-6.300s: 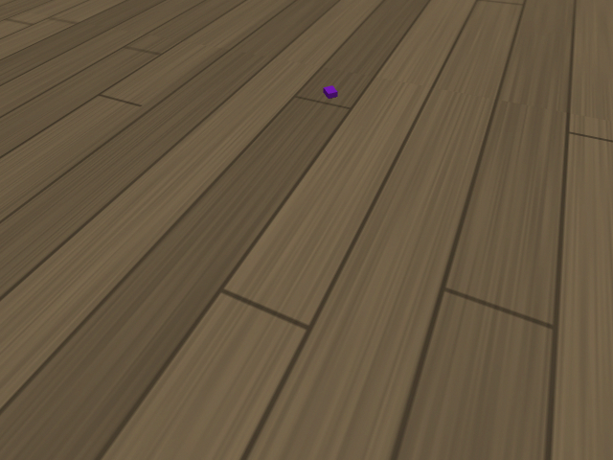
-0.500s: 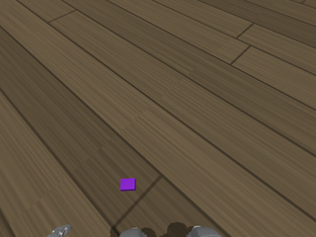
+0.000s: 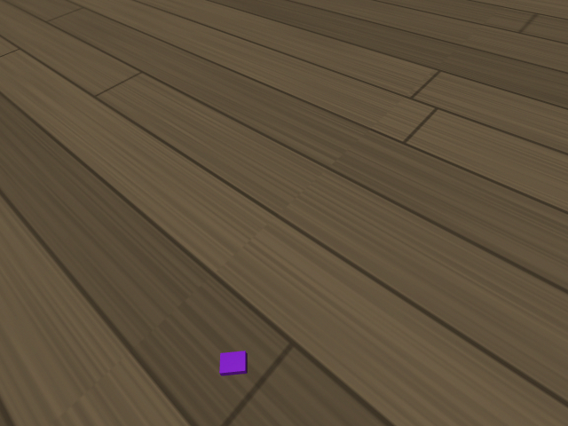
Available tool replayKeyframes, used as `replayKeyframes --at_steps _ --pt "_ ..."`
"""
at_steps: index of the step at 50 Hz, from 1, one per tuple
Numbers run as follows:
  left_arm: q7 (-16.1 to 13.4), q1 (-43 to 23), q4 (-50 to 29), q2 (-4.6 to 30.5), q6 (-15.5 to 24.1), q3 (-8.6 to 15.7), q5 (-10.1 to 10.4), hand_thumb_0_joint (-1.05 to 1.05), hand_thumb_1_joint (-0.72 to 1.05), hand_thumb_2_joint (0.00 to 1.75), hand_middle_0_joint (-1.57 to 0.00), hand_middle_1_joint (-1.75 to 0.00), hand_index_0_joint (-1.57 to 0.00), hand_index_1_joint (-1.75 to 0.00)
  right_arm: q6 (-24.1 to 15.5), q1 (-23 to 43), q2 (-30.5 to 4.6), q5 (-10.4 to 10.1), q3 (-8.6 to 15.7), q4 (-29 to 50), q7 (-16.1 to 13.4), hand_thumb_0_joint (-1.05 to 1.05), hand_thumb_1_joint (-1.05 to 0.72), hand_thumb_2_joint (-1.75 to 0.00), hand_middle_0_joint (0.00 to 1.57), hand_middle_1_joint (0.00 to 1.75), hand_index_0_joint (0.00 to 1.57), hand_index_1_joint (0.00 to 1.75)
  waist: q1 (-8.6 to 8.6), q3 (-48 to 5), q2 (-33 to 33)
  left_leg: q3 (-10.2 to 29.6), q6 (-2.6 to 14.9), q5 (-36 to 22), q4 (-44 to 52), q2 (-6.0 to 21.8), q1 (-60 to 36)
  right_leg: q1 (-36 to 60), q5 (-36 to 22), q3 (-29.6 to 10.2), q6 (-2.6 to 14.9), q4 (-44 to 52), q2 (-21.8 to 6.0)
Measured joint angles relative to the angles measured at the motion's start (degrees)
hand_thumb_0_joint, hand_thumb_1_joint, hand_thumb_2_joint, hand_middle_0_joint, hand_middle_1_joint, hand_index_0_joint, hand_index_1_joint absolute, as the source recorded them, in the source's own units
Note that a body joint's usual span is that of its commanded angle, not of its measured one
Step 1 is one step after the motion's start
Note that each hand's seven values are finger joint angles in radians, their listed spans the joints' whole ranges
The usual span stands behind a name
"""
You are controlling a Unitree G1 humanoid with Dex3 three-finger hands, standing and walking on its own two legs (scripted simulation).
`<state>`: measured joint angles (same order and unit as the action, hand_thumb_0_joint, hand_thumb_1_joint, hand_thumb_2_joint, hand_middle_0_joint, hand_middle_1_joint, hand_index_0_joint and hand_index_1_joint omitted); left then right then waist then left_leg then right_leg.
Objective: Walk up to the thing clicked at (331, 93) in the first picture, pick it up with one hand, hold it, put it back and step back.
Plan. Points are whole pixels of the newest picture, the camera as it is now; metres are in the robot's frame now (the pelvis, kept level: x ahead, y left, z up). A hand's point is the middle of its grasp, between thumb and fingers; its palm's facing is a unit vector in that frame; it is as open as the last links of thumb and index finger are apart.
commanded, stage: walk up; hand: left
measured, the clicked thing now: (233, 363) +0.42 +0.25 -0.75
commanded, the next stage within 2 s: stand in 0.90 s
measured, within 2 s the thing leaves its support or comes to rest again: neither
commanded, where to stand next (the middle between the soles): +0.05 +0.00 m, yaw +2 degrees
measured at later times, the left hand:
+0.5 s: hand out of the picture +0.11 +0.26 -0.14, palm faces -0.01 -0.95 -0.31, open 7.4 cm
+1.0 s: hand out of the picture +0.09 +0.26 -0.14, palm faces -0.01 -0.95 -0.33, open 7.4 cm
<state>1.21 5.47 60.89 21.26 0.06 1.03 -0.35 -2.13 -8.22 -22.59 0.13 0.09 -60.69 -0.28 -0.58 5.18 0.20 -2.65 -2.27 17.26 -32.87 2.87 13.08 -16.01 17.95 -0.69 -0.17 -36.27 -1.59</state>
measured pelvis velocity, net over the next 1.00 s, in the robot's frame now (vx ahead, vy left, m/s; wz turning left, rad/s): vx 0.01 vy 0.02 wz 0.01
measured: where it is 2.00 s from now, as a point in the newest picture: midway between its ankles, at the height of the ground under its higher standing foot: outside the picture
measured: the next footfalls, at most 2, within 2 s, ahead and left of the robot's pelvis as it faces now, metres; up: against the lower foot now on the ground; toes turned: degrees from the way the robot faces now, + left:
none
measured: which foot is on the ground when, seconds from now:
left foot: down 0.00-1.00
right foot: down 0.00-1.00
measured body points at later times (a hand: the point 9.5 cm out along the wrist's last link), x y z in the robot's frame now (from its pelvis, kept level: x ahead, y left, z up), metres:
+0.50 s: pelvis +0.01 +0.01 +0.02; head +0.01 +0.02 +0.47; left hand +0.11 +0.31 -0.12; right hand +0.09 -0.29 -0.11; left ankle +0.00 +0.15 -0.73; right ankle +0.02 -0.12 -0.73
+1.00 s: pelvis +0.01 +0.02 +0.02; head +0.03 +0.02 +0.47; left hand +0.09 +0.31 -0.12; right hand +0.10 -0.28 -0.11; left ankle +0.00 +0.15 -0.73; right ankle +0.02 -0.12 -0.73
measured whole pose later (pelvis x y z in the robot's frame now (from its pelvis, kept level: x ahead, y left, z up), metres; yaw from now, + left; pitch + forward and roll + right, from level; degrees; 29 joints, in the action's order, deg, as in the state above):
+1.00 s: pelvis +0.01 +0.02 +0.02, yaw +0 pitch -2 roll +0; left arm 0.7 4.4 66.4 19.6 0.5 0.7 -0.3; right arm -0.8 -3.9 -19.7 0.7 0.4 -65.5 0.3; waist -0.4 3.6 -0.2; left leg -2.7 -1.5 11.0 -18.9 2.4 5.9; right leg -7.4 10.3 -0.2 -1.6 -19.6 -1.8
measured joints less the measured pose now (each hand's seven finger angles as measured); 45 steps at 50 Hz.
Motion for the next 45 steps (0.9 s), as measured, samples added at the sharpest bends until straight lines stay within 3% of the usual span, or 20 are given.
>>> replayKeyframes --at_steps 17,45 --pt "0.17 -3.41 4.41 -2.24 -0.18 0.05 0.5 0.0 0.9 0.9 -0.2 -0.3 -0.2 -0.3 0.16 2.38 2.12 0.47 -0.56 -5.07 0.2 0.01 -0.91 -0.9 0.21 0.3 0.2 0.3 0.06 -1.88 -1.02 -0.21 0.12 -4.72 9.69 0.33 -5.01 5.89 -5.83 0.22 -0.51 11.63 0.52" --pt "-0.14 -1.0 5.98 -1.68 -0.24 -0.06 -0.14 0.0 0.9 0.9 -0.2 -0.3 -0.2 -0.3 0.68 3.67 2.81 0.52 0.23 -4.64 0.42 0.01 -0.91 -0.9 0.21 0.3 0.2 0.3 0.57 -2.05 -0.27 -0.44 0.85 -5.81 13.31 -0.46 -7.03 8.31 -7.35 0.13 -1.44 16.02 -0.2"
